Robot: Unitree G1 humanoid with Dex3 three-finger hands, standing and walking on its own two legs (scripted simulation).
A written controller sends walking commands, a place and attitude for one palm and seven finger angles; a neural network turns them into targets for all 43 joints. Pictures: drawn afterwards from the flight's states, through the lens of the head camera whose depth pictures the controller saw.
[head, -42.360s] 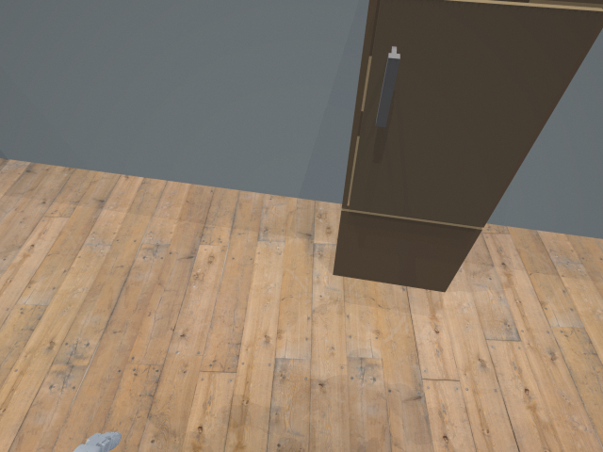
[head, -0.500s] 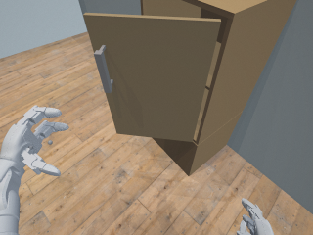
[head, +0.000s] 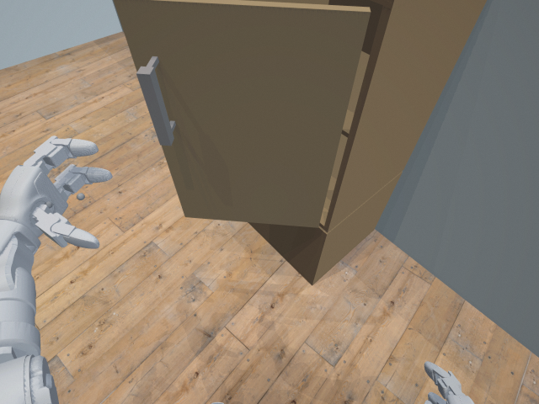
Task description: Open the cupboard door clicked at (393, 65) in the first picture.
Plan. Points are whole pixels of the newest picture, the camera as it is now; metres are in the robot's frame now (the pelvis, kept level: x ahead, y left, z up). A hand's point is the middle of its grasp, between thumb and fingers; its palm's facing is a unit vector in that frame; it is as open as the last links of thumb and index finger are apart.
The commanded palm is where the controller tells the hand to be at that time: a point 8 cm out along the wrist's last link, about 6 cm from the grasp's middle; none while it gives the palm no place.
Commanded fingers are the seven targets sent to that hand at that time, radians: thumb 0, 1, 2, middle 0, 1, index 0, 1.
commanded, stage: move the hooked fingers beside the handle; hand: left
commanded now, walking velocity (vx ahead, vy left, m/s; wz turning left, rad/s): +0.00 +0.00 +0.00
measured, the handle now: (160, 103) +0.61 +0.23 +0.09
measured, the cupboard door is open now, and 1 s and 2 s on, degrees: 44 44 44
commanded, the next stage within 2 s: none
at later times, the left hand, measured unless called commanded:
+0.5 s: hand (95, 156) +0.45 +0.29 +0.11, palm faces -0.07 -1.00 +0.01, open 14.0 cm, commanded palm +0.44 +0.34 +0.11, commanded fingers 0.00 -0.50 0.30 -0.30 -1.20 -0.30 -1.20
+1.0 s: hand (111, 123) +0.53 +0.29 +0.11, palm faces -0.07 -1.00 +0.01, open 14.0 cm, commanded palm +0.53 +0.34 +0.10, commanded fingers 0.00 -0.50 0.30 -0.30 -1.20 -0.30 -1.20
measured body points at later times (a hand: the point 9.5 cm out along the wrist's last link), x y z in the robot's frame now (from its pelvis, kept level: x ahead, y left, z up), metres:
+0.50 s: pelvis +0.00 +0.01 -0.01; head +0.09 +0.03 +0.43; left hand +0.45 +0.34 +0.11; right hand +0.05 -0.27 -0.11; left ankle +0.01 +0.12 -0.71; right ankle +0.02 -0.12 -0.71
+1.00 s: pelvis +0.01 +0.02 -0.02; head +0.14 +0.05 +0.41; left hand +0.52 +0.34 +0.12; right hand -0.01 -0.26 -0.12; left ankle +0.01 +0.12 -0.71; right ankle +0.02 -0.12 -0.71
